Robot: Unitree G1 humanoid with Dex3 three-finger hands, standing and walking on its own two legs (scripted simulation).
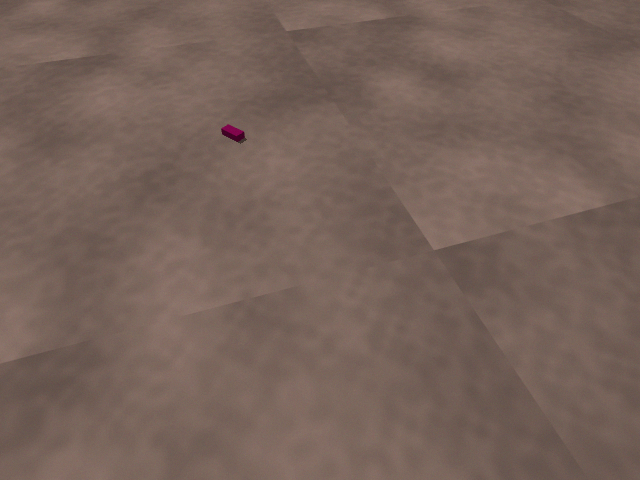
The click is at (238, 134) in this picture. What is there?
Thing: flat box
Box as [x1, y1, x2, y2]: [221, 124, 244, 141]
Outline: 221,128 223,134 237,141 244,137 243,131 228,124
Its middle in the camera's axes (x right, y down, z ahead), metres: -0.47 -0.61 +2.19
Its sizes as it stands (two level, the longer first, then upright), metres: 0.124 0.057 0.037
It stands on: the floor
